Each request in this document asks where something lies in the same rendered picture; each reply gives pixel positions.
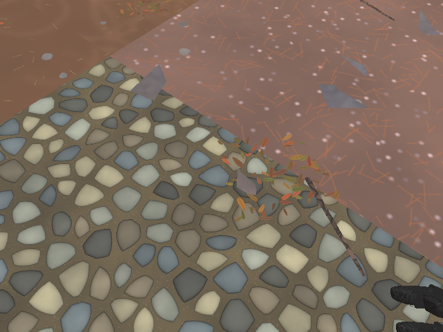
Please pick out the right robot hand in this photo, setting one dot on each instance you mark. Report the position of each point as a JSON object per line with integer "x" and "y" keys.
{"x": 430, "y": 298}

